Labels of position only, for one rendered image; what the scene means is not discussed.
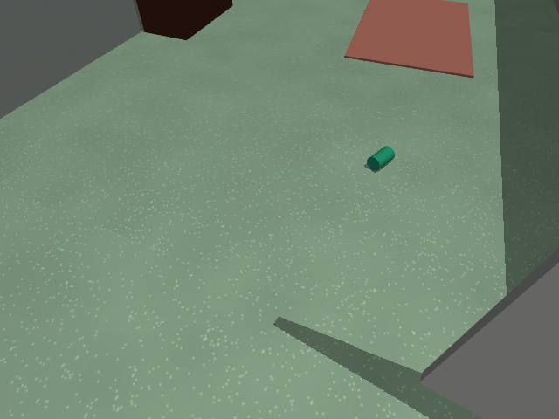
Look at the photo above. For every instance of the can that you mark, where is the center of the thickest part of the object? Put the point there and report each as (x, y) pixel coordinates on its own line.
(380, 158)

